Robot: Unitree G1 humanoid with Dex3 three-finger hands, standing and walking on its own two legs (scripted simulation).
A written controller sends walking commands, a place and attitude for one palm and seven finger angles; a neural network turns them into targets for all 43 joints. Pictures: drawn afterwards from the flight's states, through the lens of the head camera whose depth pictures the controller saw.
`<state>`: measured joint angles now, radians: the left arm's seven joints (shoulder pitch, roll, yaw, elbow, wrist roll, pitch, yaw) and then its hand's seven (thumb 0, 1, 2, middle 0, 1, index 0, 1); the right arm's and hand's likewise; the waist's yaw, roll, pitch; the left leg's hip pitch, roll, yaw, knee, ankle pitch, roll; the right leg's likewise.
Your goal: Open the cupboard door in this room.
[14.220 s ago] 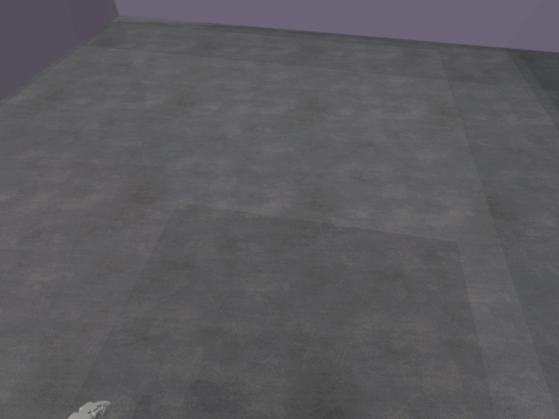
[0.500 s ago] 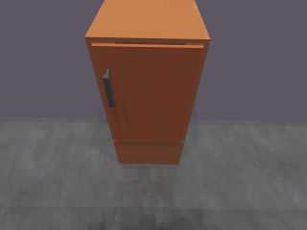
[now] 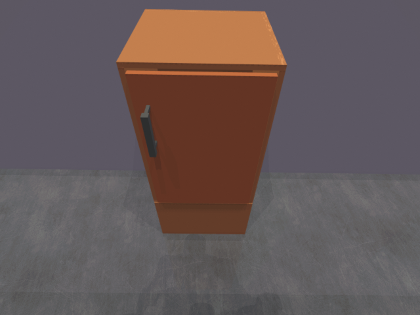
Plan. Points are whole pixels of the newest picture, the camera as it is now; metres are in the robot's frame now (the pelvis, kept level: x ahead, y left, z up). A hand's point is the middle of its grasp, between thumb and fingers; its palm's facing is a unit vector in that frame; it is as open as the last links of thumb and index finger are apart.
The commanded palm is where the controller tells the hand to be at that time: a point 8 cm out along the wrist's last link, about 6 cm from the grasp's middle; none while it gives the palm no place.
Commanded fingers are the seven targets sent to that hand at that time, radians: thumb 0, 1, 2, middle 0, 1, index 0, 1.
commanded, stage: shuffle to correct the standing spot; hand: left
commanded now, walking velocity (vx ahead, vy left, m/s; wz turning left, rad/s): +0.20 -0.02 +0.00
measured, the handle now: (150, 131) +0.60 +0.21 -0.02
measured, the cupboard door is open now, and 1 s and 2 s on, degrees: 0 0 0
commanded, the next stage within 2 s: come to a stop and stand still in 0.06 s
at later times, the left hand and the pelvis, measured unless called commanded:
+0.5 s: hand out of the picture +0.04 +0.17 -0.18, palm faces +0.03 -0.98 -0.20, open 7.3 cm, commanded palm none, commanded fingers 0.00 0.90 0.90 -0.20 -0.30 -0.20 -0.30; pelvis +0.05 +0.00 -0.01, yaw -1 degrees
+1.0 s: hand out of the picture +0.04 +0.19 -0.17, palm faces -0.01 -0.97 -0.25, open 7.4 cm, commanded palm none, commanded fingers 0.00 0.90 0.90 -0.20 -0.30 -0.20 -0.30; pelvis +0.01 +0.00 +0.00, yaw -1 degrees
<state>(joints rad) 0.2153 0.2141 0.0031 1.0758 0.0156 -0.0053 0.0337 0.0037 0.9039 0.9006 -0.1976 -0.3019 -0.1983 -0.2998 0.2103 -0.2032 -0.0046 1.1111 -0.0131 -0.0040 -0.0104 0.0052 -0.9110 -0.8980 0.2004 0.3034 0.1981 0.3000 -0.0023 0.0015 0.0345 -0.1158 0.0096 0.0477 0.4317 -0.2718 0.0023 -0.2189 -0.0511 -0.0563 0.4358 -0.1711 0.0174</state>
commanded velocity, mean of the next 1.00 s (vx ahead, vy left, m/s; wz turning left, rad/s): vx -0.01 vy -0.01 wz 0.00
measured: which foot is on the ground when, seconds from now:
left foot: down 0.00-1.00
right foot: down 0.00-1.00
